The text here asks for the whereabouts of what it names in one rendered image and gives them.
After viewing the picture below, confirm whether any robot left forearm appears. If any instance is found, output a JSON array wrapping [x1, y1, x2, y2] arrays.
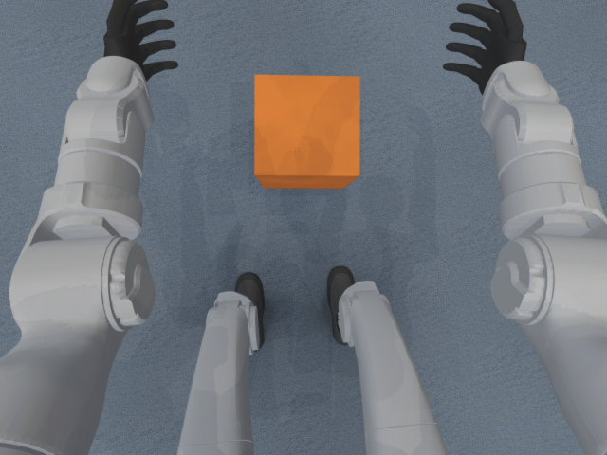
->
[[9, 56, 155, 328]]

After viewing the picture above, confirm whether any robot left upper arm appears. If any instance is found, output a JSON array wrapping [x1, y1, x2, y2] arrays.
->
[[0, 236, 156, 455]]

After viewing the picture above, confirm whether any robot left shin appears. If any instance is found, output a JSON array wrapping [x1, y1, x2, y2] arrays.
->
[[206, 292, 254, 323]]

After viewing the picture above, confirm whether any robot left hand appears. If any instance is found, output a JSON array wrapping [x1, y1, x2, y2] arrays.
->
[[103, 0, 178, 81]]

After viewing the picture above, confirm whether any robot right upper arm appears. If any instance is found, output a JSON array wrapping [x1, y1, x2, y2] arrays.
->
[[490, 233, 607, 455]]

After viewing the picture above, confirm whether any robot right forearm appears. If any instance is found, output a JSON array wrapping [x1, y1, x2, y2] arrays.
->
[[480, 61, 607, 240]]

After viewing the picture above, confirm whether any carton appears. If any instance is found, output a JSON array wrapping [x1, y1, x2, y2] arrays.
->
[[254, 75, 360, 189]]

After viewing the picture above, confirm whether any robot right hand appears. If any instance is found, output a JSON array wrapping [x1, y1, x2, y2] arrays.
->
[[443, 0, 527, 95]]

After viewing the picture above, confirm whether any right robot foot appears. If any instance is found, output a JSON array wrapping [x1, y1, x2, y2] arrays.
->
[[327, 266, 355, 345]]

